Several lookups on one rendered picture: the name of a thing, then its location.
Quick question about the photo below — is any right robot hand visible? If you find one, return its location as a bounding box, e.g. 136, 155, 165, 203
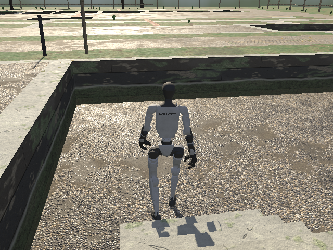
184, 154, 197, 169

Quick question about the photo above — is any right robot upper arm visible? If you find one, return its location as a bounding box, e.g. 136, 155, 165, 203
179, 105, 191, 135

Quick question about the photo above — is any left robot upper arm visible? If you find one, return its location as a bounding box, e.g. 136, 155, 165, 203
143, 104, 157, 132

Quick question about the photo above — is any left robot foot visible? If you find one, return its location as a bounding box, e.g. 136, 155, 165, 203
151, 209, 161, 220

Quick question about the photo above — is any left robot hand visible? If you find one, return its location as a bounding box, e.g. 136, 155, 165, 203
139, 140, 151, 150

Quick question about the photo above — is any right robot forearm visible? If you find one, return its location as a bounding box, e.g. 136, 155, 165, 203
185, 128, 196, 155

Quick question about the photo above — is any robot torso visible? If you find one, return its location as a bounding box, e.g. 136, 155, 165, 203
156, 103, 180, 156

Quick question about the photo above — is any left robot forearm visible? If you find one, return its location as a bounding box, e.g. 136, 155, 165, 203
139, 124, 148, 142

